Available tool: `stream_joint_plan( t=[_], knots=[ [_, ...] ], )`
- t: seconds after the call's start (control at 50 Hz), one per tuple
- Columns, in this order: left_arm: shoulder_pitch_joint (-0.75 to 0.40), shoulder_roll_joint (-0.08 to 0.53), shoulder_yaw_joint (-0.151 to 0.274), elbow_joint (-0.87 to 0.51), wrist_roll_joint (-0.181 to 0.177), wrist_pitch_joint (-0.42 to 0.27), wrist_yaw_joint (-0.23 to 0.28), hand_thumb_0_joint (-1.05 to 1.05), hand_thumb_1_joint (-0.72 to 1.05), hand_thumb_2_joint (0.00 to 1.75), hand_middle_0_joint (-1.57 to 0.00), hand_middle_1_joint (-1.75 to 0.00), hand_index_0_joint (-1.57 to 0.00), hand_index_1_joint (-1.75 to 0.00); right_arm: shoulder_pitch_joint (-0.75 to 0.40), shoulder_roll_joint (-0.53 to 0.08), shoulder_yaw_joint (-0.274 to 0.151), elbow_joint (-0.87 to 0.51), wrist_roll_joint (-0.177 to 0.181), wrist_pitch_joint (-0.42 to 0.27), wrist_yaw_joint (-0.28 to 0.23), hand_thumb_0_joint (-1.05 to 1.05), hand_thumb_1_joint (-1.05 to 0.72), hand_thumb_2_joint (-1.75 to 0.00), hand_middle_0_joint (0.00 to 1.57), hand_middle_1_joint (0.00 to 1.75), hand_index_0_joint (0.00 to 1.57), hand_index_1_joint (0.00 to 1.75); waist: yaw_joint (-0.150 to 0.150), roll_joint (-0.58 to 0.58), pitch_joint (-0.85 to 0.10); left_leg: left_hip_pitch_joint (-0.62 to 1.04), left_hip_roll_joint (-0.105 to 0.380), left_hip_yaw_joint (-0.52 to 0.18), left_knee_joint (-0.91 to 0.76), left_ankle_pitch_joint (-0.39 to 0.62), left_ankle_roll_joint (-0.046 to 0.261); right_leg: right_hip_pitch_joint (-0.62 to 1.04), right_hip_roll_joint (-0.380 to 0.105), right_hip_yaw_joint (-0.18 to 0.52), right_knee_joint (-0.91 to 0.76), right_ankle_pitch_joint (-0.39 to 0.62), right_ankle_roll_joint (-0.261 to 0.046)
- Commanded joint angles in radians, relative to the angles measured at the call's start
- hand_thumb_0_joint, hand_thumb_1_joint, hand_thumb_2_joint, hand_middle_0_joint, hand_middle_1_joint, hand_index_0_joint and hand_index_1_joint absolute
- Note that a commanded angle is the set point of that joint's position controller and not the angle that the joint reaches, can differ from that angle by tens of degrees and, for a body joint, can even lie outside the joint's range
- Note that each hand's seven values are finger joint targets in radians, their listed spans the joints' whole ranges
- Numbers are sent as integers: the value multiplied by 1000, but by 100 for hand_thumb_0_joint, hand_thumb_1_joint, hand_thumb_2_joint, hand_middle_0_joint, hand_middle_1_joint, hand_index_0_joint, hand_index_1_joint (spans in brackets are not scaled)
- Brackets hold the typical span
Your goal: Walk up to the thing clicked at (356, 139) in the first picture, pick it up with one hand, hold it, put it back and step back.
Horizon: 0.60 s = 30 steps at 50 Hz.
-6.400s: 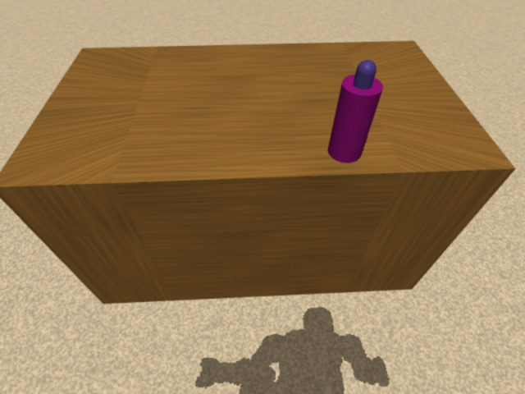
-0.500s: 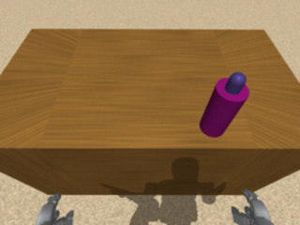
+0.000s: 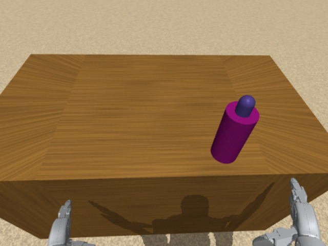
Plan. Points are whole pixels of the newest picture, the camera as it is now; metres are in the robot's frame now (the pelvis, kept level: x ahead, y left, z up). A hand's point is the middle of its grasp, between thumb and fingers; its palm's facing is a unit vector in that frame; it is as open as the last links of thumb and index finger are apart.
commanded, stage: rise first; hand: right
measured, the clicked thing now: (234, 129) +0.40 -0.20 +0.04
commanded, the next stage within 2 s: go down in 1.00 s
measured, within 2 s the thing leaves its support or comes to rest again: neither
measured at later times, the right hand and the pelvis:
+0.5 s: hand (292, 212) +0.17 -0.26 +0.05, palm faces +0.32 +0.87 -0.39, open 17.6 cm; pelvis -0.01 +0.00 +0.00, yaw -1 degrees
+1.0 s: hand (305, 209) +0.17 -0.26 +0.09, palm faces +0.33 +0.85 -0.40, open 17.5 cm; pelvis -0.02 +0.00 +0.00, yaw +0 degrees
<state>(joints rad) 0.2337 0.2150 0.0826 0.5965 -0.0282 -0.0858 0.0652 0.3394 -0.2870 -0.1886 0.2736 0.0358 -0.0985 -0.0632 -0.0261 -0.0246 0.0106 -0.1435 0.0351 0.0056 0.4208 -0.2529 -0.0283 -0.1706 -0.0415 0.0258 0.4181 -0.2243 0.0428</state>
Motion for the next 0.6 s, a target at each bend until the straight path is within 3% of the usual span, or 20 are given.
stream_joint_plan(
  t=[0.0, 0.04, 0.08, 0.14, 0.16, 0.22, 0.24, 0.28, 0.36, 0.4, 0.44, 0.46, 0.48, 0.52, 0.54, 0.56, 0.58],
  knots=[
    [-7, 158, 85, -116, 1, -41, 5, 0, -54, 2, -5, -4, -5, -4, -27, -183, -103, -266, 9, -58, -1, 0, 60, -2, 5, 5, 5, 5, 5, -8, -63, -4, -34, 69, -58, 241, 18, 61, 42, -78, -54, 232, -43],
    [-65, 179, 107, -113, 3, -45, 5, 0, -54, 3, -5, -4, -5, -4, -42, -190, -116, -304, 10, -65, 1, 0, 60, -2, 5, 5, 5, 5, -1, -12, -49, -4, -34, 68, -62, 213, 21, 54, 40, -74, -61, 211, -40],
    [-93, 152, 87, -91, 5, -47, 1, 0, -55, 3, -5, -4, -5, -5, -33, -185, -117, -328, 8, -74, 3, 0, 59, -2, 5, 5, 5, 5, -9, -6, -52, 0, -33, 69, -61, 201, 20, 53, 38, -71, -61, 202, -42],
    [-143, 175, 99, -132, 12, -57, 7, 0, -55, 4, -5, -5, -5, -5, -24, -189, -123, -401, 4, -94, 0, 0, 59, -2, 5, 5, 5, 5, -13, -4, -92, 27, -33, 67, -56, 221, 22, 73, 38, -68, -58, 226, -40],
    [-128, 151, 75, -123, 15, -56, 4, 0, -55, 4, -5, -5, -5, -5, -8, -175, -113, -401, 3, -100, 1, 0, 58, -2, 5, 5, 5, 5, -15, 6, -97, 38, -33, 69, -56, 224, 22, 74, 38, -69, -56, 232, -41],
    [-98, 155, 93, -94, 16, -57, 7, 0, -55, 5, -5, -5, -4, -6, 20, -200, -155, -407, 2, -115, -1, 0, 57, -3, 5, 5, 5, 5, -22, -6, -60, 34, -28, 66, -70, 182, 20, 53, 45, -72, -60, 188, -44],
    [-94, 152, 89, -92, 18, -56, 5, 0, -56, 5, -5, -5, -4, -6, 33, -196, -151, -416, 1, -120, 2, 0, 58, -2, 5, 5, 5, 5, -20, -3, -68, 36, -24, 65, -67, 197, 19, 58, 48, -75, -58, 202, -44],
    [-97, 188, 130, -91, 18, -56, 7, 0, -56, 5, -5, -5, -4, -6, 39, -203, -164, -419, 2, -125, 6, 0, 57, -2, 5, 5, 5, 5, -13, -6, -56, 23, -26, 64, -71, 187, 19, 59, 48, -76, -62, 191, -45],
    [-90, 120, 79, -97, 12, -63, -5, 0, -55, 4, -5, -5, -4, -6, 33, -193, -166, -470, 8, -147, 16, 0, 58, -2, 5, 5, 5, 5, -19, -4, -30, 14, -20, 61, -83, 170, 17, 50, 55, -82, -60, 172, -48],
    [-80, 171, 128, -105, 14, -67, 0, 0, -56, 5, -5, -5, -4, -6, 28, -197, -172, -467, 8, -153, 16, 0, 58, -2, 5, 5, 5, 5, -2, 21, -30, 9, -25, 64, -84, 148, 17, 54, 50, -78, -68, 148, -49],
    [-73, 129, 91, -86, 13, -68, -9, 0, -56, 5, -5, -5, -4, -6, 30, -195, -174, -484, 8, -162, 21, 0, 57, -2, 5, 5, 5, 5, -9, 0, -25, 1, -24, 66, -83, 142, 18, 53, 51, -77, -69, 146, -49],
    [-93, 141, 106, -101, 11, -72, -9, 0, -56, 5, -6, -5, -5, -6, 28, -201, -182, -510, 9, -168, 22, 0, 57, -3, 5, 5, 5, 5, -16, -3, -24, 3, -24, 67, -82, 130, 19, 48, 51, -75, -72, 137, -48],
    [-89, 169, 136, -85, 12, -73, -5, 0, -56, 5, -5, -5, -4, -6, 25, -209, -189, -511, 9, -171, 21, 0, 57, -3, 5, 5, 5, 5, -5, -11, -25, -5, -24, 66, -81, 132, 19, 51, 52, -77, -72, 134, -48],
    [-97, 147, 109, -110, 15, -80, -10, 0, -56, 5, -6, -5, -5, -6, 42, -190, -177, -513, 6, -178, 23, 0, 57, -3, 5, 5, 5, 5, -11, 12, -49, 13, -28, 73, -76, 147, 22, 64, 45, -69, -73, 157, -47],
    [-95, 140, 110, -103, 15, -81, -10, 0, -56, 5, -6, -5, -5, -6, 32, -202, -194, -525, 8, -184, 21, 0, 56, -3, 5, 5, 5, 5, -18, -8, -41, 15, -25, 68, -80, 136, 22, 53, 49, -69, -69, 144, -48],
    [-99, 179, 143, -115, 14, -83, -6, 0, -56, 5, -6, -5, -5, -6, 36, -215, -204, -528, 8, -188, 19, 0, 55, -3, 5, 5, 5, 5, -13, 0, -54, 15, -26, 71, -74, 158, 22, 63, 49, -70, -70, 166, -46],
    [-99, 173, 140, -110, 14, -83, -6, 0, -56, 5, -6, -5, -5, -6, 41, -214, -202, -523, 9, -189, 20, 0, 56, -3, 5, 5, 5, 5, -17, 13, -46, 14, -24, 71, -78, 158, 20, 65, 51, -71, -67, 167, -49]
  ],
)
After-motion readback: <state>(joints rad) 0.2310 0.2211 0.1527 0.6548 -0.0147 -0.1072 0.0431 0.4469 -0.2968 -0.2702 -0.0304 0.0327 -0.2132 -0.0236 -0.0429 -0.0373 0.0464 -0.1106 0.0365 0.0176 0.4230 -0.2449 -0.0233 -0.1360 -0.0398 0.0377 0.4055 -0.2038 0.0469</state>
